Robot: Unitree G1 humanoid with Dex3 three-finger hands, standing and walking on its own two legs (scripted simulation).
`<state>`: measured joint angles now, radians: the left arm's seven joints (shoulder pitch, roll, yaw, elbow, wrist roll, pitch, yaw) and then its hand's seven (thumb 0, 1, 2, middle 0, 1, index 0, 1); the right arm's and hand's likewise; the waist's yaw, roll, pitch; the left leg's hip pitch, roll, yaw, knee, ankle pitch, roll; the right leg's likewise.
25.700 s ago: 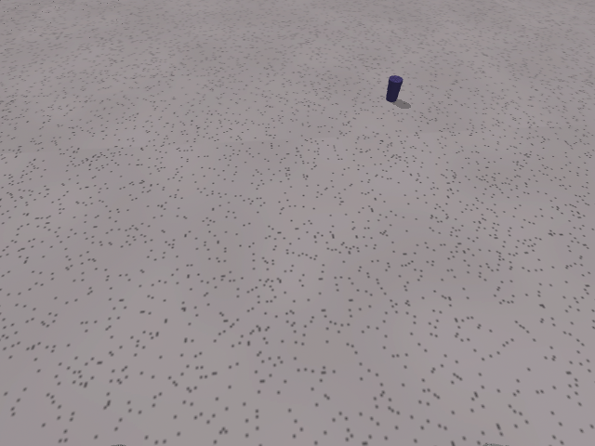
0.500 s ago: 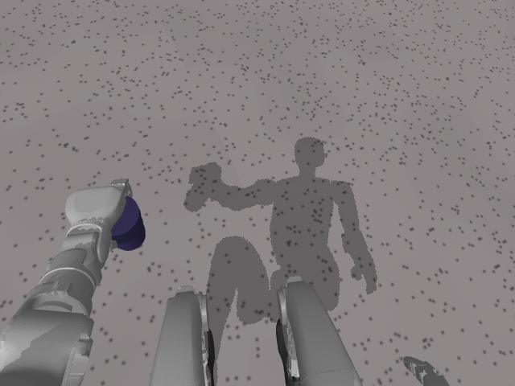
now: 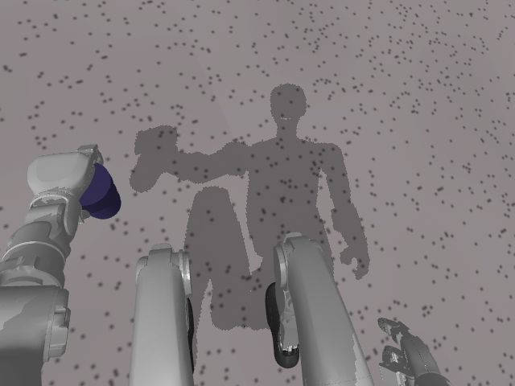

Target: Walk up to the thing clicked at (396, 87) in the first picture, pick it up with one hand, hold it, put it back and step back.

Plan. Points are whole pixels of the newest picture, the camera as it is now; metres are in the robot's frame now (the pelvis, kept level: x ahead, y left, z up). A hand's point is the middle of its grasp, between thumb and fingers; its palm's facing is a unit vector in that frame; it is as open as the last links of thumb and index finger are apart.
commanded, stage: crouch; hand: left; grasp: from above
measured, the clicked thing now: (95, 194) +0.42 +0.26 -0.24
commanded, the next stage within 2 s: lower in 0.66 s
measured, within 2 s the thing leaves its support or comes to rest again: rests again in 1.74 s
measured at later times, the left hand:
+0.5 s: hand (89, 200) +0.41 +0.27 -0.24, palm faces -0.46 -0.05 -0.89, open 10.8 cm
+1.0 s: hand (97, 201) +0.42 +0.27 -0.28, palm faces -0.50 -0.07 -0.86, open 10.8 cm
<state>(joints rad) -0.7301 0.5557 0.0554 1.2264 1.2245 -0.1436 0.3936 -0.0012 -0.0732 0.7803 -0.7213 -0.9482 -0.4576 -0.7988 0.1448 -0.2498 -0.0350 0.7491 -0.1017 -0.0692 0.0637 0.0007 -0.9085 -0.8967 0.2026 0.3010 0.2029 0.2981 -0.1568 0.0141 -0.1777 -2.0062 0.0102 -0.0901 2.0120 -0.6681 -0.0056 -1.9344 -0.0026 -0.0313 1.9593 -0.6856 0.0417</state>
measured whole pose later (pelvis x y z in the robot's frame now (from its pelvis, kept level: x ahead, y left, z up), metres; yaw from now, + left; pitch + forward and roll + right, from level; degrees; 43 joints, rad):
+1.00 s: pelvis -0.02 +0.00 -0.10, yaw -3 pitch +34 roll -7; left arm -0.88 0.69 0.10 1.44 1.26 -0.23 0.40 0.00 -0.08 0.76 -0.75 -0.92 -0.48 -0.78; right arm 0.14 -0.27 0.02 0.78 -0.14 -0.07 0.13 0.00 -0.92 -0.90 0.20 0.30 0.20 0.30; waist -0.20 -0.02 -0.07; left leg -2.27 0.01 -0.13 2.34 -0.67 -0.02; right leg -2.20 0.03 -0.05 2.27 -0.68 0.05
